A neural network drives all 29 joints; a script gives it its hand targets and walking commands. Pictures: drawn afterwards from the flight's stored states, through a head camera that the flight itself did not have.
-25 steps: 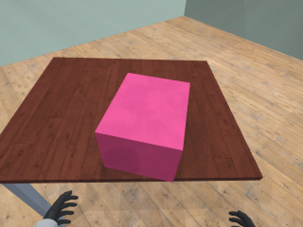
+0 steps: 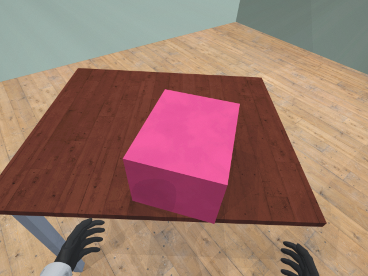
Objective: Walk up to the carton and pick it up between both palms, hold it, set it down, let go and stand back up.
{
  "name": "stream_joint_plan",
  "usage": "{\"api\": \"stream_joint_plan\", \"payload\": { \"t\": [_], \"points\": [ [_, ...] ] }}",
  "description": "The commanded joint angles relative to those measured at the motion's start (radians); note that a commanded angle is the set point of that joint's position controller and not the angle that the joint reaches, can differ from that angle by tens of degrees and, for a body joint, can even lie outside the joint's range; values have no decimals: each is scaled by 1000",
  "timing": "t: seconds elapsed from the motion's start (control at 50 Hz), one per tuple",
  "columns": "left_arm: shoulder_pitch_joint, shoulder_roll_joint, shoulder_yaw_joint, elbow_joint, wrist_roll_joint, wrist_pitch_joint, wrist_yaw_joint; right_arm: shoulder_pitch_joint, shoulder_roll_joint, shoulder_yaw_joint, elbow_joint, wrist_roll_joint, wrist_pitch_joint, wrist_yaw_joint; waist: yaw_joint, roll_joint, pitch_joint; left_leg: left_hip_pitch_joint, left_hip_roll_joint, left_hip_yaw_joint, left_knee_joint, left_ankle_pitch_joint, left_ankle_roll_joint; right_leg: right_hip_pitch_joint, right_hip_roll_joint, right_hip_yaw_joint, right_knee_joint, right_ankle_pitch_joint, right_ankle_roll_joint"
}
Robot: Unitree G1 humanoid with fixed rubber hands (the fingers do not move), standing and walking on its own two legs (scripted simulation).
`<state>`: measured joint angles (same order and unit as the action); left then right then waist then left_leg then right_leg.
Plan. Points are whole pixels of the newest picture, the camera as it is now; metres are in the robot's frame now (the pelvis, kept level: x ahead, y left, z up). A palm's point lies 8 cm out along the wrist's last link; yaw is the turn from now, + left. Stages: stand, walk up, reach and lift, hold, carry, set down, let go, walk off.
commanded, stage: reach and lift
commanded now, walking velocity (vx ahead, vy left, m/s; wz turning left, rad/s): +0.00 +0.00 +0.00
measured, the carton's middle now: (187, 150) +0.44 +0.03 +0.01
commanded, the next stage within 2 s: none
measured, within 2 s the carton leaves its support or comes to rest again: neither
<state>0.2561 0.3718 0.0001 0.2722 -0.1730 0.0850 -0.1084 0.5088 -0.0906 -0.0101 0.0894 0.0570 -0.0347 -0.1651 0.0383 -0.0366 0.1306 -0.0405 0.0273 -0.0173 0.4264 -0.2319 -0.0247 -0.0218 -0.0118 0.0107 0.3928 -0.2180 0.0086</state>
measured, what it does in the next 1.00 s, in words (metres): stands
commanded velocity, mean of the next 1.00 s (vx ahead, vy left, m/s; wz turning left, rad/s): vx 0.00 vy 0.00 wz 0.00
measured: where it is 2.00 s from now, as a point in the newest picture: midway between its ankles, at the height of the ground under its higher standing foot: outside the picture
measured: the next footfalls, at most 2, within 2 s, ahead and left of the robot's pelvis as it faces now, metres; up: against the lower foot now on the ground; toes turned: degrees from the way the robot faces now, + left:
none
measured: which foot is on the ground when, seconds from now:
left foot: down 0.00-1.00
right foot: down 0.00-1.00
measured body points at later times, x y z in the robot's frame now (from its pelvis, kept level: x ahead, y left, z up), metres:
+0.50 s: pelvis +0.00 +0.00 +0.00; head -0.01 +0.02 +0.45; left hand +0.20 +0.26 +0.00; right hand +0.17 -0.19 +0.02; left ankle +0.01 +0.13 -0.74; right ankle +0.01 -0.13 -0.74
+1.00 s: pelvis +0.02 +0.00 +0.00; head +0.02 +0.02 +0.45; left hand +0.26 +0.25 +0.03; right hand +0.25 -0.17 +0.05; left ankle +0.01 +0.13 -0.74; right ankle +0.01 -0.13 -0.74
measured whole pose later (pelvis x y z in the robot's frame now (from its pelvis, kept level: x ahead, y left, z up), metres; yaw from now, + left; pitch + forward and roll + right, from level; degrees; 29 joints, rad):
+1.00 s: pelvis +0.02 +0.00 +0.00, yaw +0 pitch -7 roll -1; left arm 0.11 0.44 0.00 0.10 -0.32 0.14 -0.14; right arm 0.26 -0.03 0.06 -0.13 0.14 0.21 -0.28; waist 0.04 -0.04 0.11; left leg -0.06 0.03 -0.02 0.43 -0.26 -0.02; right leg -0.03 -0.01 0.01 0.38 -0.23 0.01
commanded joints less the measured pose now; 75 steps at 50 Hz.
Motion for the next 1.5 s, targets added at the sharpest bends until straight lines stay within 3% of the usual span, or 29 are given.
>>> {"api": "stream_joint_plan", "payload": {
  "t": [0.0,0.3,0.46,0.56,0.78,0.86,1.0,1.1,1.26,1.3,1.48],
  "points": [
    [-23,294,171,-339,-97,-100,-22,-1,60,101,-353,56,-22,-47,70,52,-90,-37,-35,117,-105,73,25,-43,-29,50,-128,46,-7],
    [-43,315,146,-430,-163,-185,-48,-1,116,161,-514,88,-8,-114,53,100,-107,-73,-10,63,-70,57,21,-44,-31,47,-104,39,-26],
    [-159,336,146,-436,-194,-142,-30,-112,88,131,-538,95,76,-118,47,116,-111,-111,-3,78,-101,-38,31,-38,-36,58,-104,-66,-39],
    [-234,343,138,-472,-216,-116,-17,-186,71,99,-553,94,132,-119,25,127,-138,-131,-3,85,-110,-39,29,-32,-34,60,-90,-46,-35],
    [-293,332,153,-505,-227,-60,-22,-274,42,64,-496,114,191,-136,-19,122,-200,-94,-2,71,-83,168,5,36,-27,65,-73,234,-13],
    [-354,329,164,-511,-214,-32,-21,-334,27,45,-483,118,194,-136,-23,149,-232,-88,-6,78,-84,189,-3,59,-27,57,-61,270,-9],
    [-487,327,173,-419,-197,37,-31,-456,-28,7,-418,122,223,-151,-60,124,-248,-78,-15,83,-86,212,4,81,-20,44,-53,353,2],
    [-590,326,176,-422,-186,98,-37,-554,-62,-18,-394,131,267,-165,-87,133,-286,-64,-16,91,-83,243,0,103,-13,30,-46,408,5],
    [-802,345,204,-305,-144,195,-47,-753,-87,-80,-279,133,357,-183,-121,121,-269,-99,-17,98,-114,160,19,94,-4,18,-64,336,8],
    [-829,353,226,-250,-132,220,-53,-791,-100,-86,-249,137,378,-191,-115,104,-265,-107,-21,102,-120,141,28,104,-8,19,-68,319,7],
    [-1001,352,222,-127,-97,280,-51,-992,-121,-124,-165,143,401,-196,-137,97,-322,-150,-26,103,-119,156,31,140,2,12,-58,341,10]
  ]
}}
